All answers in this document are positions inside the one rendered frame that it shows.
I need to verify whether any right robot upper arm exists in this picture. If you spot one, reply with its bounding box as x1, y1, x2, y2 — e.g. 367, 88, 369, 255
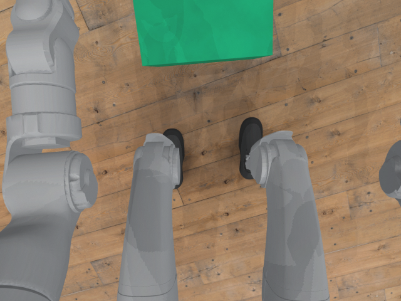
379, 140, 401, 207

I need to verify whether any right robot foot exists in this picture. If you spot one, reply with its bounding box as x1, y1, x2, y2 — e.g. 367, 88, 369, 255
239, 117, 263, 179

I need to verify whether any carton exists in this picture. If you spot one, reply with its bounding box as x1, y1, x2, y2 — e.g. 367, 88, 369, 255
133, 0, 273, 67

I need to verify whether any robot left forearm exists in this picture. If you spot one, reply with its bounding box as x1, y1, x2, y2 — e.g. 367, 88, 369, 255
2, 0, 82, 212

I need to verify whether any robot right shin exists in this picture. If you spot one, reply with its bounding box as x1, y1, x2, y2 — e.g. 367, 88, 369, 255
246, 130, 308, 179

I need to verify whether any left robot upper arm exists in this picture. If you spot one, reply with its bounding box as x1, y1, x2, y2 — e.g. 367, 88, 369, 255
0, 150, 98, 301

